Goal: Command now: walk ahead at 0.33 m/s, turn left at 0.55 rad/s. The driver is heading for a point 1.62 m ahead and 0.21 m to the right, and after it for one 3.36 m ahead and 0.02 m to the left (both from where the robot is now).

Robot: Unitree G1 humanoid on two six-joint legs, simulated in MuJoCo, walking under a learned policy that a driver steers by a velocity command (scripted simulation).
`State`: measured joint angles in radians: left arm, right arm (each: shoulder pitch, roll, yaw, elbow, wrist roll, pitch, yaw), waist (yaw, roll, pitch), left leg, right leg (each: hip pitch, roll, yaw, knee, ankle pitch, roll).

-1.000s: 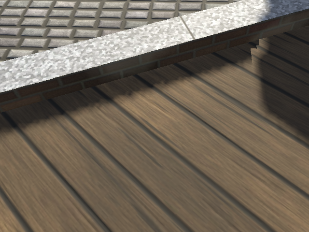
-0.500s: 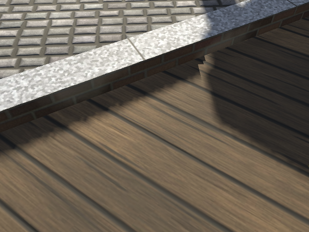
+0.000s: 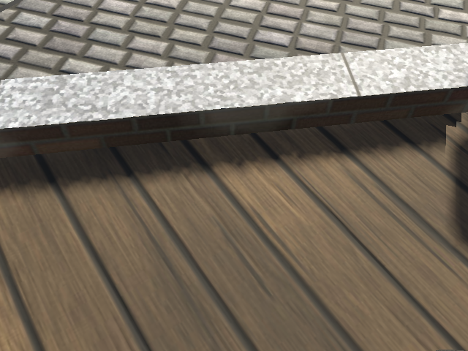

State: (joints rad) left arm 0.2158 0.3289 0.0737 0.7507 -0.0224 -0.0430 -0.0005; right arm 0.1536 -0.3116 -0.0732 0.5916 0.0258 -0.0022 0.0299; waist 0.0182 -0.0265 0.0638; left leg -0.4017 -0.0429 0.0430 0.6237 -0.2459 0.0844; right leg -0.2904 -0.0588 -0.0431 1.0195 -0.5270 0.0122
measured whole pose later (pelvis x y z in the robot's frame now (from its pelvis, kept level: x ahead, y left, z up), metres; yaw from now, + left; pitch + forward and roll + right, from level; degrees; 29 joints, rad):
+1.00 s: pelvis +0.54 -0.06 +0.00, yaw -17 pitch +2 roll +1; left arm 0.38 0.32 0.06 0.76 -0.02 -0.03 0.01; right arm 0.08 -0.28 -0.04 0.65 -0.01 -0.13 0.02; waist 0.06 -0.02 0.01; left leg -0.45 -0.05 -0.02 0.52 -0.12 0.02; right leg -0.15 0.09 0.22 0.82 -0.50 -0.05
